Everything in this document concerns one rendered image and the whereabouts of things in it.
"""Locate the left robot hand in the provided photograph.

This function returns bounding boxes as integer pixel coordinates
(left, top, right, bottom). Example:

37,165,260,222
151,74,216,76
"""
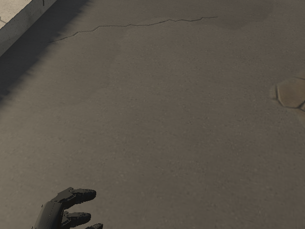
31,187,103,229

